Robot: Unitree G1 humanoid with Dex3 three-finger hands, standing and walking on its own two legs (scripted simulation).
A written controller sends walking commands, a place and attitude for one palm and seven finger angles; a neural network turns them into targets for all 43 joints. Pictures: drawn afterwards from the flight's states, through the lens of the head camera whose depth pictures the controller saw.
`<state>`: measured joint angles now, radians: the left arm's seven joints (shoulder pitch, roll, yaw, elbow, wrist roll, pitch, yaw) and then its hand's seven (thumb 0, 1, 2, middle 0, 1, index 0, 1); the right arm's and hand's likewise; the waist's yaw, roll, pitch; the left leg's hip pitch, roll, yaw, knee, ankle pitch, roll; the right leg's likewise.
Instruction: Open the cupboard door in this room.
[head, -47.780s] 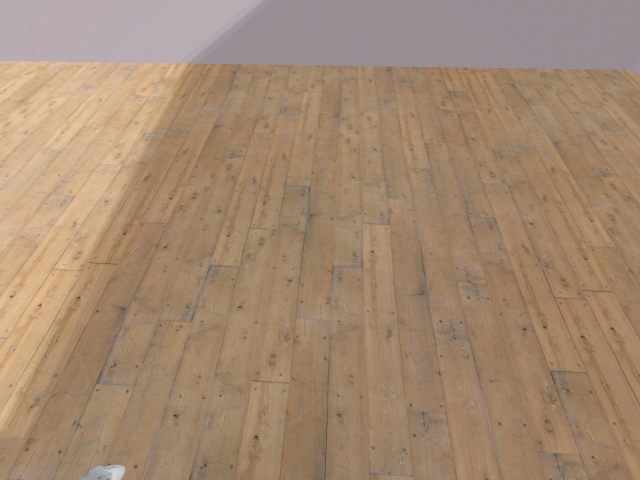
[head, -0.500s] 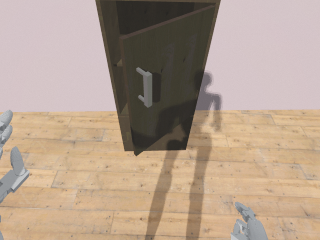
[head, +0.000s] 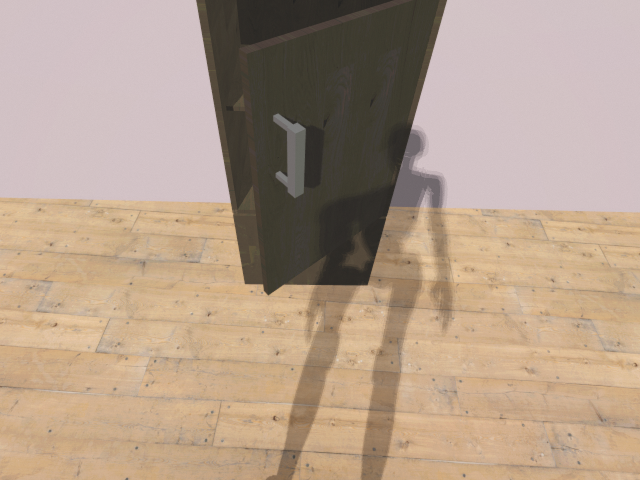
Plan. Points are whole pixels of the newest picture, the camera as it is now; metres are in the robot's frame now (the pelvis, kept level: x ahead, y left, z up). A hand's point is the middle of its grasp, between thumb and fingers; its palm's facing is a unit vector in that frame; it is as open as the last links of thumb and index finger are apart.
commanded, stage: let the arm hang, fingers relaxed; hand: left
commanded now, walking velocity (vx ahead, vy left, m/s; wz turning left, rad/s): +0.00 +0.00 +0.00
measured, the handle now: (288, 156) +0.57 +0.09 +0.07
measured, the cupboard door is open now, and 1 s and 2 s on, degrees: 41 41 41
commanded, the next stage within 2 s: look to check the result in 0.68 s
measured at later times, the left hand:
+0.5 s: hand out of the picture +0.02 +0.15 -0.17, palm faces +0.05 -0.98 -0.18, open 7.4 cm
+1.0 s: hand out of the picture +0.02 +0.14 -0.17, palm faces +0.06 -0.98 -0.20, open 7.4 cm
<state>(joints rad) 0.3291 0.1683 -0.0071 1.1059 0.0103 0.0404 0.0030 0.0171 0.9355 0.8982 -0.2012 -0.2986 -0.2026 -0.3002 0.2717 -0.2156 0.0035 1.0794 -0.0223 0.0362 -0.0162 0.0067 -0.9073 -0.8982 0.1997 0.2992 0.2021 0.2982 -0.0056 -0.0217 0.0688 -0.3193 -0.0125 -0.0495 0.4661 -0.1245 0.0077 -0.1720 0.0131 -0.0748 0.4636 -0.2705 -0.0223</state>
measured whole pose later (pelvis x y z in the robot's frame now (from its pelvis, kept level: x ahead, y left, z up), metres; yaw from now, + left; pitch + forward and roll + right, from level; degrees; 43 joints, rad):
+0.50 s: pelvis +0.02 -0.01 +0.00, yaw +0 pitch -2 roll +0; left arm 0.29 0.11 0.01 1.13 0.00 0.00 0.04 0.00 0.91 0.90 -0.19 -0.30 -0.20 -0.30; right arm 0.30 -0.11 0.00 1.14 -0.02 0.02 -0.03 0.01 -0.91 -0.90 0.20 0.30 0.20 0.30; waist -0.02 0.02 0.03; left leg -0.27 -0.01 -0.05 0.46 -0.15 -0.01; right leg -0.14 0.01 -0.07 0.48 -0.31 -0.04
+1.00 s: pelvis +0.04 -0.03 +0.00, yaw +0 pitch -2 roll +0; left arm 0.29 0.13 0.02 1.15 0.00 0.00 0.04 0.00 0.91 0.90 -0.20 -0.30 -0.20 -0.30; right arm 0.24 -0.15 0.00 1.14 -0.02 0.02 -0.04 0.01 -0.92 -0.90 0.20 0.30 0.20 0.30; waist 0.00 0.02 0.06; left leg -0.23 0.01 -0.06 0.44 -0.17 -0.03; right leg -0.08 0.03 -0.08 0.42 -0.31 -0.06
